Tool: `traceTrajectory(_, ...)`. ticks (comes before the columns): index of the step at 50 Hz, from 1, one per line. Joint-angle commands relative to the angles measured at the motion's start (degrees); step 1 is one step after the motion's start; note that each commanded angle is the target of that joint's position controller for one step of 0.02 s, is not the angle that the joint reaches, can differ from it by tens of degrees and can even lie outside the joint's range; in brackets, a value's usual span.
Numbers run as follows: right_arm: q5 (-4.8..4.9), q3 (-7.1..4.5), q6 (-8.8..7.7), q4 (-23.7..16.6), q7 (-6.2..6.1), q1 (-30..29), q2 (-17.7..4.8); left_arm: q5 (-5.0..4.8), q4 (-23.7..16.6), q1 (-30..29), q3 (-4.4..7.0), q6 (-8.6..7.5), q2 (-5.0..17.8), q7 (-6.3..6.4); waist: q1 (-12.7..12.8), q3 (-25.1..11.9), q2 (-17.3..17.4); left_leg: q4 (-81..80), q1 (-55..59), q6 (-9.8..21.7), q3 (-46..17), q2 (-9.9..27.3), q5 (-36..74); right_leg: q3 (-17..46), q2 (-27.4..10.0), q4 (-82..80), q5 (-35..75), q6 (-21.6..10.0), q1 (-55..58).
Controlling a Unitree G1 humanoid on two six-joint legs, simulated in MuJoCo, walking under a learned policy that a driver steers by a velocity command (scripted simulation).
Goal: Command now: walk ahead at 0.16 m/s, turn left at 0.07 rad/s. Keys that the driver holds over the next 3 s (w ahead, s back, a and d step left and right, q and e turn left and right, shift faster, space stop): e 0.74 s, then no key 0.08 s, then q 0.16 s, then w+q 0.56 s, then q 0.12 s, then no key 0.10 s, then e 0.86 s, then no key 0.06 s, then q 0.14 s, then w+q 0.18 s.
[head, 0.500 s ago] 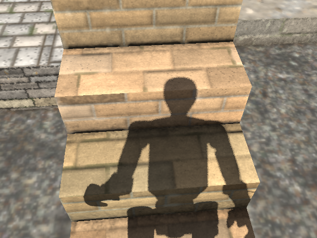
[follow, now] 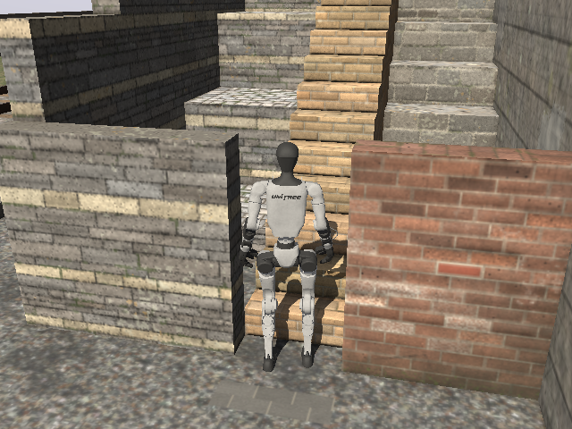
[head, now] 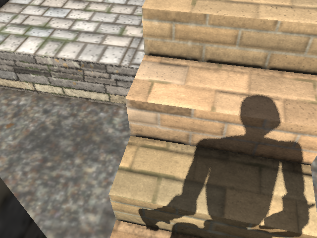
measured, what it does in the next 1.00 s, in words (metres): steps on the spot, turning right: right foot, then left foot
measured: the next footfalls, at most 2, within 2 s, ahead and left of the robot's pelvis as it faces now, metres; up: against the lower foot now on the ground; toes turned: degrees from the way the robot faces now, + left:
right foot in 0.58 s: -0.06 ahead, -0.17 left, +0.00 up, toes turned -18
left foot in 0.94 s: +0.04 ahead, +0.08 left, +0.00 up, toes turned -7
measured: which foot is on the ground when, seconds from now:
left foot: down 0.00-0.58, up 0.60-0.92, down 0.94-1.00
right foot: down 0.00-0.32, up 0.34-0.56, down 0.58-1.00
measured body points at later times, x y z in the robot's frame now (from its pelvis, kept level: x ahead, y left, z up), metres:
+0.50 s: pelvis -0.01 -0.02 -0.01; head +0.00 -0.05 +0.44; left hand +0.11 +0.24 -0.12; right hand +0.07 -0.31 -0.13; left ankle -0.01 +0.10 -0.74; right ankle -0.10 -0.13 -0.68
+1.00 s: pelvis -0.02 -0.04 +0.00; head -0.02 -0.05 +0.45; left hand +0.17 +0.14 -0.11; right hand +0.01 -0.30 -0.13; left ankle +0.01 +0.08 -0.74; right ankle -0.10 -0.16 -0.74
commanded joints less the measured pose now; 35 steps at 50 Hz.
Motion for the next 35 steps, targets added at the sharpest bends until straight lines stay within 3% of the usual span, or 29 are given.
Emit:
traceTrajectory(1,-1.57,0.32,-0.41,-1.2,0.04,2.5,-4.4,-1.45,-1.5,2.1,1.29,0.77,7.5,-0.6,-1.0,0.3,-10.2,-15.1,8.4,1.3,-2.2,3.5,15.6,6.7,-5.9,-3.3,5.6,-1.4,-3.0)
traceTrajectory(2,-1.39,0.24,-0.9,-1.1,1.42,0.0,-6.7,-1.22,-2.2,2.4,0.56,0.47,5.1,-1.98,1.0,3.6,-9.9,-14.1,2.8,1.4,-5.8,7.5,15.2,5.4,-4.4,-5.7,0.1,0.3,-3.4)
traceTrajectory(3,-1.88,0.15,-1.9,0.6,1.18,2.7,-5.8,-1.31,-0.2,4.7,1.09,0.43,6.2,-1.65,-0.3,2.7,-0.4,-13.6,0.6,1.7,-4.2,6.9,8.7,7.1,-6.0,-4.5,-1.2,-0.4,1.3)
traceTrajectory(4,-1.9,0.88,-2.6,1.4,0.99,2.5,-4.1,-1.26,0.3,3.9,1.44,0.5,7.3,-1.56,-0.8,4.3,-0.1,-14.6,-0.6,1.3,-3.7,6.8,8.7,7.7,-6.3,-3.3,1.0,-1.0,1.7)
traceTrajectory(7,-1.41,0.74,-3.39,1.2,-0.05,0.6,-5.0,-0.8,-0.3,1.4,2.52,0.44,8.8,-1.96,-0.7,2.4,-1.1,-12.7,2.2,1.1,-1.7,6.2,12.4,8.6,-5.7,0.0,7.0,-1.9,-0.2)
traceTrajectory(9,-0.99,0.46,-3.21,1.8,-0.86,1.0,-5.6,-0.35,0.2,1.9,3.21,0.48,8.1,-3.02,0.0,-0.2,-1.9,-10.2,3.4,1.7,0.2,6.1,11.7,8.8,-4.4,2.1,3.3,-1.8,-1.9)
traceTrajectory(11,-0.76,0.15,-2.89,1.8,-1.3,1.1,-5.6,-0.23,0.1,1.7,3.79,1.04,7.8,-3.45,-0.2,1.0,-1.4,-9.3,2.5,2.5,1.1,6.5,10.8,9.2,-3.4,3.7,1.4,-1.8,-4.5)
traceTrajectory(15,-0.21,-0.84,-1.31,2.4,-2.49,1.1,-7.2,0.1,-0.1,4.7,4.17,1.76,6.6,-2.9,0.4,1.0,0.2,-8.7,1.9,5.2,0.7,10.1,16.2,8.8,-0.5,10.2,-2.8,-1.0,-7.5)
traceTrajectory(16,0.94,-1.83,-0.88,1.4,-3.0,-1.0,-8.0,-1.93,-1.5,2.9,5.31,2.22,9.3,-2.27,0.4,-0.1,1.0,-9.0,3.4,6.1,-2.8,13.5,18.3,9.5,-1.2,13.6,-8.3,-0.6,-8.4)
traceTrajectory(18,0.84,-2.5,-0.63,0.2,-3.86,-5.1,-9.0,-2.01,-2.0,5.2,5.54,2.91,8.4,-1.72,1.1,-0.7,4.8,-10.3,0.7,11.5,-6.2,21.0,26.7,8.4,-0.8,28.1,-19.5,1.2,-9.1)
traceTrajectory(19,0.58,-2.65,-1.26,-1.2,-3.87,-5.9,-9.7,-2.56,-3.4,3.5,6.09,3.24,8.6,-1.04,0.5,-0.9,5.9,-11.5,-1.3,16.2,-7.2,25.0,32.1,6.7,-0.9,41.6,-25.4,1.8,-10.7)
traceTrajectory(20,0.42,-2.38,-1.81,-0.5,-3.91,-6.1,-8.6,-3.27,-3.6,4.4,6.58,4.18,9.2,0.16,1.0,0.7,6.6,-13.8,-2.4,19.6,-9.4,28.9,40.7,7.3,-1.9,54.1,-32.7,3.5,-13.1)
traceTrajectory(21,0.45,-2.58,-2.59,0.5,-3.93,-5.7,-8.9,-3.33,-4.0,5.9,7.18,5.04,10.5,1.22,2.2,1.7,2.7,-14.8,-1.4,19.2,-5.3,28.1,39.6,9.6,-4.4,56.9,-33.9,4.8,-14.7)
traceTrajectory(23,1.17,-3.17,-3.49,0.7,-3.66,-10.4,-10.4,-2.28,-4.2,6.9,6.52,6.13,8.6,1.94,4.2,3.3,1.9,-13.0,1.3,14.0,1.7,21.7,36.5,9.5,-6.8,47.1,-29.7,4.7,-14.5)
traceTrajectory(24,1.84,-3.57,-3.49,0.1,-3.58,-13.1,-11.5,-1.87,-5.0,5.2,5.63,6.08,7.5,0.97,5.1,2.9,1.1,-10.9,2.1,11.8,5.2,19.1,40.1,6.6,-6.9,38.4,-26.2,3.9,-12.4)
traceTrajectory(25,1.28,-3.69,-2.62,0.0,-3.4,-9.8,-12.1,-2.53,-7.1,-2.2,5.0,4.92,7.4,-0.82,0.9,1.8,-3.4,-9.1,8.1,11.5,6.1,19.4,42.3,4.3,-7.0,27.9,-22.0,3.2,-14.5)
traceTrajectory(26,0.71,-3.99,-1.35,2.7,-1.88,-6.5,-11.5,-4.1,-6.4,-0.3,6.02,5.32,9.4,-2.42,1.1,-1.1,3.4,-4.7,11.6,9.8,9.1,15.3,48.2,0.5,-3.3,22.5,-21.0,2.3,-9.9)
traceTrajectory(27,2.02,-4.78,-1.19,2.9,-1.14,-4.4,-11.7,-3.45,-6.5,2.6,6.06,5.83,9.2,-3.66,1.5,-4.0,4.4,-0.4,12.9,9.4,10.9,15.4,51.9,-1.0,-2.4,16.9,-12.5,1.5,-7.2)
traceTrajectory(28,3.46,-4.42,-1.74,2.8,-0.65,-5.8,-10.2,-3.37,-5.7,5.5,6.28,5.81,9.0,-4.09,3.5,-5.0,2.5,5.4,11.9,7.4,13.1,14.3,49.8,-2.5,-0.2,6.9,-2.5,-0.2,-3.4)
traceTrajectory(29,3.28,-4.36,-2.83,2.8,-0.02,-4.9,-10.6,-2.62,-6.6,5.7,6.94,5.7,11.1,-3.63,3.8,-3.3,-2.3,12.6,4.9,3.1,15.0,11.5,34.7,2.3,-0.1,2.2,15.1,-2.5,0.8)
traceTrajectory(30,-0.22,-3.51,-3.27,0.9,0.42,-3.9,-7.4,-1.46,-8.5,7.5,8.85,5.28,19.6,-2.59,2.5,-2.3,-21.3,30.6,-16.4,-3.8,17.3,4.0,-10.0,26.4,-15.9,4.4,54.2,-10.4,11.6)
traceTrajectory(31,0.11,-3.92,-3.11,3.5,0.81,-1.9,-7.1,1.76,-9.1,10.5,8.71,3.96,21.0,-3.05,4.1,-6.8,-18.4,50.7,-15.1,-6.2,3.5,0.9,-23.7,34.9,-24.5,6.6,62.7,-21.5,5.5)
traceTrajectory(32,1.91,-4.28,-2.7,3.4,0.74,-0.8,-7.8,2.64,-9.2,8.3,8.71,2.97,19.8,-3.37,1.8,-6.2,-11.1,53.1,-19.1,-6.7,0.5,3.0,-20.3,30.9,-22.7,6.0,50.2,-22.1,5.4)
traceTrajectory(33,2.44,-4.55,-2.9,2.6,0.06,-3.0,-7.8,2.08,-9.7,3.8,8.71,3.08,19.0,-3.13,1.1,-2.6,-10.6,51.0,-20.6,-6.3,0.7,3.5,-16.9,28.3,-19.3,4.0,37.7,-19.3,3.3)
traceTrajectory(34,1.23,-4.89,-3.29,1.6,-0.45,-6.3,-9.1,1.36,-10.9,-0.4,8.62,3.76,18.4,-2.63,1.3,-0.8,-8.1,45.4,-24.3,-5.9,1.1,3.9,-13.4,27.3,-15.9,3.5,29.1,-15.5,5.6)
traceTrajectory(35,0.95,-5.06,-3.19,1.0,-0.69,-8.2,-9.4,0.8,-11.1,-2.1,8.22,4.32,17.3,-2.34,1.1,0.4,-9.8,39.7,-23.8,-5.6,1.1,4.2,-11.4,26.0,-14.9,3.3,29.0,-13.3,6.3)
Over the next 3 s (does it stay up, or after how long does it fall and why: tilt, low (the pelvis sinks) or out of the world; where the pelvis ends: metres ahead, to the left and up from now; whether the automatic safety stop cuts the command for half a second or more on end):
stays up -0.07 -0.01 -0.01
